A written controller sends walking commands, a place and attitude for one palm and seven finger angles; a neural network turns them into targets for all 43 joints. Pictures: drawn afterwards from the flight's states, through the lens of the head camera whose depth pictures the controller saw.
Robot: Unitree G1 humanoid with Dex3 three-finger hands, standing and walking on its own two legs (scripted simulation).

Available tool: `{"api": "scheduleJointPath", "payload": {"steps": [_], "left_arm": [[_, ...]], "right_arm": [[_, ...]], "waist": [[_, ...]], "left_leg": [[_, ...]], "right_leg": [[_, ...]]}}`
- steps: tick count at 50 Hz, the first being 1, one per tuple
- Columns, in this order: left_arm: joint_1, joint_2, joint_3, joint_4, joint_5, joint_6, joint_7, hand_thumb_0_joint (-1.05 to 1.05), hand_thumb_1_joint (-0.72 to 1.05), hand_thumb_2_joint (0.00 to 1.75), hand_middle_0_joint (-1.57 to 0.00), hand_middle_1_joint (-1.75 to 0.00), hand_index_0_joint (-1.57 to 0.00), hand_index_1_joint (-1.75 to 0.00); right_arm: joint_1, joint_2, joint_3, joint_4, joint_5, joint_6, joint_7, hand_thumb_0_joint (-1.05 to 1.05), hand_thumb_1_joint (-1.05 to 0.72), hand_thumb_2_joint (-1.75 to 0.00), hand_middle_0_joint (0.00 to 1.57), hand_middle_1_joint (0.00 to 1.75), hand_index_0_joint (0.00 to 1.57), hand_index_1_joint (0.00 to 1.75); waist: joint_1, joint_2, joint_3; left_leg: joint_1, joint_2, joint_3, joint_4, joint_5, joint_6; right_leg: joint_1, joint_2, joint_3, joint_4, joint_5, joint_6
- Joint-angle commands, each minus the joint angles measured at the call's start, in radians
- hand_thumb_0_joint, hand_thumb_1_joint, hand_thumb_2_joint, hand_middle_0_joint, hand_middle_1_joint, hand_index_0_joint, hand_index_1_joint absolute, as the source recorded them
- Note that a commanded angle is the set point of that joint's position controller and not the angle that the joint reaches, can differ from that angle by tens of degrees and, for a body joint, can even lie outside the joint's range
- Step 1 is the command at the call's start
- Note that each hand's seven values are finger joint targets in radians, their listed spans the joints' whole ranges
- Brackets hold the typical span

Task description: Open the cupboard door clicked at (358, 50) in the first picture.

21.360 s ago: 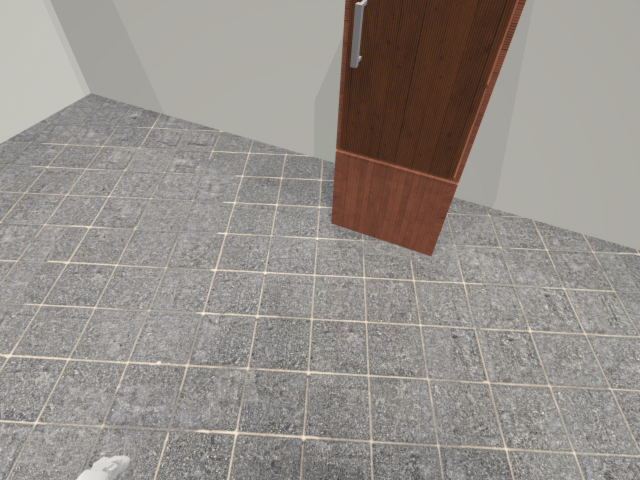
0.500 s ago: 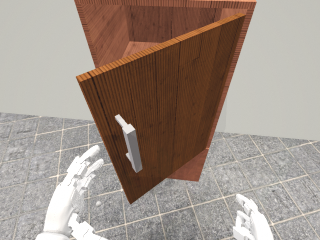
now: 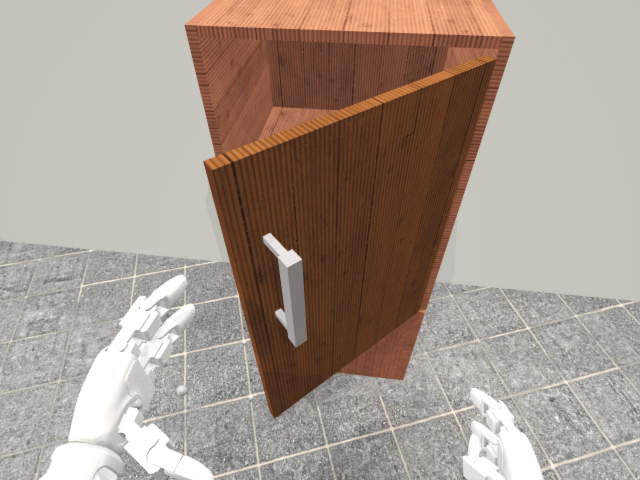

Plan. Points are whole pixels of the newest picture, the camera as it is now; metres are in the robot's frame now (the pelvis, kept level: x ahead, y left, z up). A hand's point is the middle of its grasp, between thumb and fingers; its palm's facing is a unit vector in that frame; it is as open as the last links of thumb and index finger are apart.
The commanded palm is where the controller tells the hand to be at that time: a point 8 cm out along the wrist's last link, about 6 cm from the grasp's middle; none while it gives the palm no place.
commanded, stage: draw the hand back to the body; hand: left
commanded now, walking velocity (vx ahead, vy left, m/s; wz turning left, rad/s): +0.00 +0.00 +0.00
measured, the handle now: (285, 293) +0.32 +0.07 +0.09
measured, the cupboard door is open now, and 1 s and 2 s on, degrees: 44 44 44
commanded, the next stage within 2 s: step back with the hand held close in 1.20 s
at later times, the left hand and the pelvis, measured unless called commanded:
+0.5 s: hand (92, 352) +0.20 +0.23 +0.15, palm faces +0.33 -0.88 -0.36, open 13.0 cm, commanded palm +0.15 +0.28 +0.17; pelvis +0.02 +0.01 +0.03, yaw +0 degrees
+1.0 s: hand (56, 317) +0.21 +0.25 +0.19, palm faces +0.45 -0.79 -0.40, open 7.7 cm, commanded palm +0.16 +0.29 +0.20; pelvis +0.02 -0.01 +0.04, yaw +0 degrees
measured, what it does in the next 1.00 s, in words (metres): stands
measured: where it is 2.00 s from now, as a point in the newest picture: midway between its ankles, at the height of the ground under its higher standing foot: outside the picture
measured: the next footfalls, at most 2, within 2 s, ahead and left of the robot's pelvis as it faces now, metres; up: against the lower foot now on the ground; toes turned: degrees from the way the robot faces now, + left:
none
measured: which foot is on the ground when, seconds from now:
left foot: down 0.00-1.00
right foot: down 0.00-1.00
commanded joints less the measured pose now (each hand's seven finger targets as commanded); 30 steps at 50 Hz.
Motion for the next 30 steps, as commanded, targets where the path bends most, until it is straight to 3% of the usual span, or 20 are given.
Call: {"api": "scheduleJointPath", "payload": {"steps": [1, 3, 6, 7, 8, 9, 11, 13, 17, 20, 24, 30], "left_arm": [[-0.066, 0.12, 0.105, -0.253, -0.021, -0.037, -0.006, 0.0, -0.5, 0.3, -0.15, -0.3, -0.15, -0.3], [-0.063, 0.13, 0.131, -0.256, -0.029, -0.025, -0.009, 0.0, -0.43, 0.33, -0.15, -0.3, -0.15, -0.3], [-0.084, 0.135, 0.153, -0.271, -0.045, -0.008, -0.024, 0.0, -0.32, 0.37, -0.16, -0.3, -0.16, -0.3], [-0.093, 0.267, 0.179, -0.331, 0.106, -0.003, 0.124, 0.0, -0.29, 0.39, -0.16, -0.3, -0.16, -0.3], [-0.043, 0.164, 0.121, -0.319, 0.122, 0.013, 0.186, 0.0, -0.26, 0.4, -0.16, -0.3, -0.16, -0.3], [-0.011, 0.134, 0.104, -0.296, 0.132, 0.026, 0.214, 0.0, -0.22, 0.42, -0.16, -0.3, -0.16, -0.3], [-0.01, 0.143, 0.108, -0.311, 0.157, 0.032, 0.253, 0.0, -0.15, 0.45, -0.16, -0.3, -0.16, -0.3], [-0.017, 0.151, 0.106, -0.319, 0.174, 0.026, 0.277, 0.0, -0.08, 0.48, -0.16, -0.3, -0.16, -0.3], [-0.062, 0.188, 0.141, -0.302, 0.193, 0.018, 0.31, 0.0, 0.06, 0.54, -0.17, -0.3, -0.17, -0.3], [-0.087, 0.196, 0.168, -0.295, 0.196, 0.014, 0.322, 0.0, 0.17, 0.58, -0.17, -0.3, -0.17, -0.3], [-0.085, 0.216, 0.212, -0.286, 0.198, 0.008, 0.329, 0.0, 0.31, 0.64, -0.18, -0.3, -0.18, -0.3], [-0.089, 0.233, 0.267, -0.254, 0.189, 0.007, 0.323, 0.0, 0.51, 0.74, -0.19, -0.3, -0.19, -0.3]], "right_arm": [[-0.127, -0.109, -0.045, -0.174, -0.001, -0.084, -0.016, 0.0, -0.9, -0.9, 0.2, 0.3, 0.2, 0.3], [-0.134, -0.109, -0.045, -0.168, -0.001, -0.085, -0.017, 0.0, -0.9, -0.9, 0.2, 0.3, 0.2, 0.3], [-0.137, -0.111, -0.039, -0.155, 0.002, -0.092, -0.017, 0.0, -0.9, -0.9, 0.2, 0.3, 0.2, 0.3], [-0.147, -0.1, -0.041, -0.154, -0.016, -0.075, -0.038, 0.0, -0.9, -0.9, 0.2, 0.3, 0.2, 0.3], [-0.146, -0.083, -0.031, -0.154, -0.028, -0.068, -0.043, 0.0, -0.9, -0.9, 0.2, 0.3, 0.2, 0.3], [-0.135, -0.086, -0.034, -0.148, -0.03, -0.062, -0.042, 0.0, -0.9, -0.9, 0.2, 0.3, 0.2, 0.3], [-0.141, -0.09, -0.033, -0.126, -0.033, -0.046, -0.035, 0.0, -0.9, -0.9, 0.2, 0.3, 0.2, 0.3], [-0.151, -0.096, -0.034, -0.116, -0.037, -0.041, -0.032, 0.0, -0.9, -0.9, 0.2, 0.3, 0.2, 0.3], [-0.169, -0.103, -0.036, -0.087, -0.045, -0.037, -0.035, 0.0, -0.9, -0.9, 0.2, 0.3, 0.2, 0.3], [-0.183, -0.099, -0.036, -0.074, -0.047, -0.028, -0.037, 0.0, -0.9, -0.9, 0.2, 0.3, 0.2, 0.3], [-0.191, -0.099, -0.039, -0.051, -0.051, -0.02, -0.034, 0.0, -0.9, -0.9, 0.2, 0.3, 0.2, 0.3], [-0.207, -0.101, -0.05, -0.034, -0.052, 0.004, -0.023, 0.0, -0.9, -0.9, 0.2, 0.3, 0.2, 0.3]], "waist": [[0.013, -0.02, -0.041], [0.018, -0.037, -0.044], [0.019, 0.006, -0.032], [0.05, 0.014, -0.02], [0.03, -0.007, 0.045], [0.024, -0.01, 0.051], [0.026, 0.04, 0.047], [0.025, 0.03, 0.039], [0.026, -0.009, 0.048], [0.03, 0.004, 0.049], [0.04, 0.032, 0.027], [0.046, -0.005, 0.041]], "left_leg": [[0.029, -0.007, -0.067, -0.189, 0.169, -0.008], [0.041, -0.008, -0.067, -0.196, 0.195, -0.007], [0.069, -0.007, -0.07, -0.216, 0.224, -0.015], [0.065, 0.006, -0.067, -0.267, 0.209, -0.011], [0.065, 0.004, -0.067, -0.288, 0.203, -0.013], [0.074, 0.007, -0.068, -0.296, 0.207, -0.017], [0.118, 0.013, -0.068, -0.317, 0.257, -0.019], [0.154, 0.017, -0.072, -0.345, 0.288, -0.02], [0.202, 0.019, -0.072, -0.394, 0.302, -0.018], [0.236, 0.019, -0.069, -0.43, 0.307, -0.02], [0.284, 0.021, -0.066, -0.452, 0.426, -0.03], [0.311, 0.021, -0.05, -0.471, 0.487, -0.028]], "right_leg": [[0.075, 0.008, 0.051, -0.153, 0.112, 0.01], [0.095, 0.009, 0.05, -0.163, 0.143, 0.011], [0.11, 0.013, 0.038, -0.169, 0.178, 0.008], [0.168, -0.006, 0.085, -0.219, 0.152, -0.006], [0.158, -0.011, 0.08, -0.243, 0.14, -0.001], [0.159, -0.013, 0.075, -0.246, 0.143, 0.0], [0.193, -0.013, 0.069, -0.262, 0.178, -0.001], [0.221, -0.013, 0.066, -0.282, 0.194, 0.0], [0.268, -0.01, 0.061, -0.325, 0.202, 0.001], [0.296, -0.012, 0.064, -0.349, 0.204, 0.001], [0.352, -0.013, 0.062, -0.365, 0.277, 0.0], [0.389, -0.01, 0.063, -0.399, 0.338, 0.004]]}}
